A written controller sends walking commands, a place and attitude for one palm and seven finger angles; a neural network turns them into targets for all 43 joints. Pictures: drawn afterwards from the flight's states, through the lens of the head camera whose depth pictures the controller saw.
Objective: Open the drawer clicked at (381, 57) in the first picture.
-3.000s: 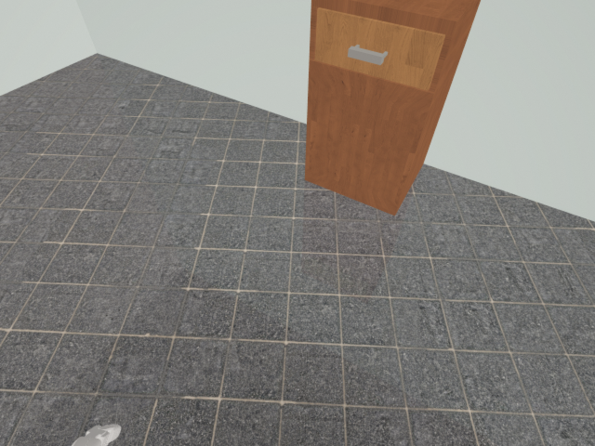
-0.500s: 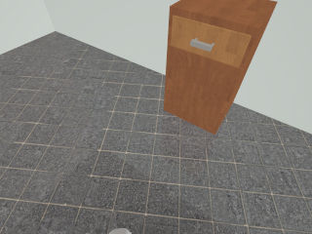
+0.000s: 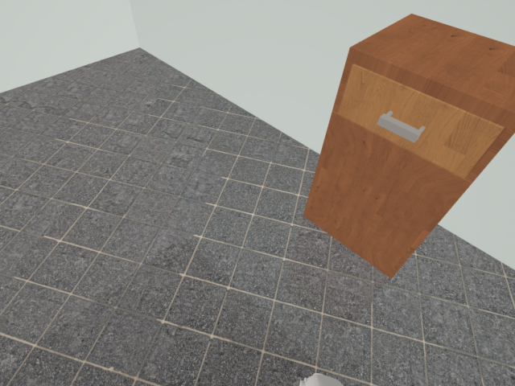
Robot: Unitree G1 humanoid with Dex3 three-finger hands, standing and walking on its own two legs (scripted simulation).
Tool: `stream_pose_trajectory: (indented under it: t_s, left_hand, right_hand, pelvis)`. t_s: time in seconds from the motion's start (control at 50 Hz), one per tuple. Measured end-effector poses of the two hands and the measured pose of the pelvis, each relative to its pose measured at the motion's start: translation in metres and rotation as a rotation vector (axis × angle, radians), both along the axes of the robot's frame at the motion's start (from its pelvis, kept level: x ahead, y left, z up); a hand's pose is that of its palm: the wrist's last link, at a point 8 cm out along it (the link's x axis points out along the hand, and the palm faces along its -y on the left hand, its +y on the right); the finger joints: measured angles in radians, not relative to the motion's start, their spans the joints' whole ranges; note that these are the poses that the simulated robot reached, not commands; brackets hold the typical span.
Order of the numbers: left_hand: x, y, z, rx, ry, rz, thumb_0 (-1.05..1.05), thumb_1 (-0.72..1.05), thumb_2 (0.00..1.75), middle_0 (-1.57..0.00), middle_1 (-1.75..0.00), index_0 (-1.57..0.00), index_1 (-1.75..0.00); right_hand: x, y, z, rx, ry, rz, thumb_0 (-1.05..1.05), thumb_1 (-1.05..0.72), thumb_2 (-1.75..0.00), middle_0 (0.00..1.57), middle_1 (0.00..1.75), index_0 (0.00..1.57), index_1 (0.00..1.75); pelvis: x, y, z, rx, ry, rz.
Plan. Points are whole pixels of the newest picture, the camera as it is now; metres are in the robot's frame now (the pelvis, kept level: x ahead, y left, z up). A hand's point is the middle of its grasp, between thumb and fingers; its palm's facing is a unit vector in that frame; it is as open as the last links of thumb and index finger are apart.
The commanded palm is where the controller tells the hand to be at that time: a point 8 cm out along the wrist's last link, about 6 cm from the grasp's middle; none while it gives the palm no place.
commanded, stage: turn to face it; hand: left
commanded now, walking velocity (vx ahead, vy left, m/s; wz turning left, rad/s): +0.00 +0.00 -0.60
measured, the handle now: (402, 124) +0.85 -0.38 -0.06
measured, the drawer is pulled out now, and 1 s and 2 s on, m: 0.00 0.00 0.00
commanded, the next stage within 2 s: take the last steps up to it in 1.02 s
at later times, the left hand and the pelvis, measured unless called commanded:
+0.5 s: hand (208, 352) +0.21 +0.10 -0.16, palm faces -0.17 -0.95 -0.24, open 7.3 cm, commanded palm none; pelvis +0.09 -0.07 -0.01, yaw -14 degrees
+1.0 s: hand (197, 317) +0.28 +0.14 -0.17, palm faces -0.47 -0.86 -0.22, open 7.4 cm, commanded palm none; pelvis +0.11 -0.02 +0.00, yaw -30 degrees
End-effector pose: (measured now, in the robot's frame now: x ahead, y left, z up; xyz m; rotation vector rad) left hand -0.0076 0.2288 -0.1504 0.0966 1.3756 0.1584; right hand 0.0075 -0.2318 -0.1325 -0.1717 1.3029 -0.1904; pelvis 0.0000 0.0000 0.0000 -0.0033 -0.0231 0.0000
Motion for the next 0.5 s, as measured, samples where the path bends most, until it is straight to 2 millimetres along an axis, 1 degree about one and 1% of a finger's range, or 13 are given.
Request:
stream_pose_trajectory:
  t_s: [0.06, 0.12, 0.18, 0.22, 0.26, 0.3, 0.42, 0.5]
  left_hand:
    - [0.036, -0.010, 0.003, 0.007, -0.018, -0.023, 0.01, 0.91, 0.90, -0.19, -0.30, -0.20, -0.30]
    - [0.070, -0.019, 0.004, 0.031, -0.016, -0.065, 0.01, 0.92, 0.90, -0.19, -0.30, -0.20, -0.30]
    - [0.106, -0.031, 0.002, 0.056, -0.026, -0.119, 0.01, 0.93, 0.90, -0.19, -0.30, -0.20, -0.30]
    - [0.129, -0.039, -0.004, 0.079, -0.056, -0.151, 0.01, 0.92, 0.90, -0.20, -0.30, -0.20, -0.30]
    - [0.146, -0.047, -0.004, 0.092, -0.082, -0.163, 0.01, 0.92, 0.90, -0.20, -0.30, -0.20, -0.30]
    - [0.159, -0.055, 0.000, 0.097, -0.098, -0.172, 0.01, 0.92, 0.90, -0.20, -0.30, -0.20, -0.30]
    - [0.195, -0.074, 0.014, 0.085, -0.135, -0.227, 0.01, 0.91, 0.90, -0.20, -0.30, -0.21, -0.30]
    - [0.218, -0.079, 0.019, 0.073, -0.169, -0.270, 0.01, 0.91, 0.90, -0.20, -0.30, -0.21, -0.30]
  right_hand:
    - [-0.008, 0.000, -0.006, 0.029, 0.072, -0.037, -0.01, -0.94, -0.90, 0.21, 0.30, 0.20, 0.30]
    - [-0.011, -0.002, -0.016, 0.063, 0.117, -0.092, 0.00, -0.93, -0.90, 0.20, 0.30, 0.20, 0.30]
    - [-0.009, -0.009, -0.033, 0.096, 0.145, -0.152, 0.00, -0.92, -0.90, 0.21, 0.30, 0.20, 0.30]
    - [-0.003, -0.018, -0.048, 0.116, 0.156, -0.178, 0.00, -0.92, -0.90, 0.21, 0.30, 0.20, 0.30]
    - [0.008, -0.028, -0.055, 0.119, 0.158, -0.188, 0.00, -0.91, -0.90, 0.21, 0.30, 0.20, 0.30]
    - [0.024, -0.039, -0.053, 0.110, 0.133, -0.190, 0.00, -0.91, -0.90, 0.21, 0.30, 0.20, 0.30]
    - [0.083, -0.072, -0.032, 0.060, -0.027, -0.191, 0.00, -0.91, -0.90, 0.20, 0.30, 0.20, 0.30]
    - [0.109, -0.089, -0.018, 0.020, -0.119, -0.204, 0.00, -0.91, -0.90, 0.20, 0.30, 0.20, 0.30]
  pelvis:
    - [0.019, -0.007, 0.000, 0.012, -0.003, -0.023]
    - [0.038, -0.018, -0.004, 0.021, -0.011, -0.060]
    - [0.058, -0.034, -0.014, 0.029, -0.019, -0.103]
    - [0.070, -0.046, -0.026, 0.035, -0.016, -0.122]
    - [0.073, -0.053, -0.029, 0.024, -0.017, -0.134]
    - [0.075, -0.058, -0.026, 0.022, -0.015, -0.149]
    - [0.083, -0.067, -0.012, 0.036, 0.011, -0.203]
    - [0.088, -0.066, -0.008, 0.043, 0.022, -0.250]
